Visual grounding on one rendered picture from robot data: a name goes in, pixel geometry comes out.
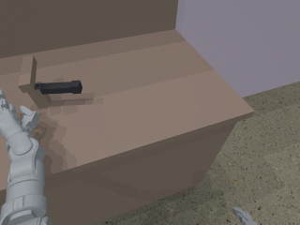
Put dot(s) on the left robot hand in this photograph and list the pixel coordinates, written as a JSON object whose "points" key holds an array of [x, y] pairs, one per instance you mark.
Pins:
{"points": [[10, 123]]}

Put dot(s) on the tap lever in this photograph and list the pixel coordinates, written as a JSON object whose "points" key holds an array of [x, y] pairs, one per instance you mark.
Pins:
{"points": [[47, 88]]}

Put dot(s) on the counter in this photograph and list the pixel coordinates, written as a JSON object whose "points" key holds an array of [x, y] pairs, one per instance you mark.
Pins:
{"points": [[150, 120]]}

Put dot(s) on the right robot hand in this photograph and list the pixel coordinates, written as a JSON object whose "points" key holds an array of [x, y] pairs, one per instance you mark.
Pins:
{"points": [[244, 217]]}

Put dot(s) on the robot left forearm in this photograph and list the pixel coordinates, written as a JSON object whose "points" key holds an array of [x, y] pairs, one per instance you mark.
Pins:
{"points": [[25, 198]]}

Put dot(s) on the left robot upper arm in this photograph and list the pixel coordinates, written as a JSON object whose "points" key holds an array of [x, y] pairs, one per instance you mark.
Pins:
{"points": [[37, 221]]}

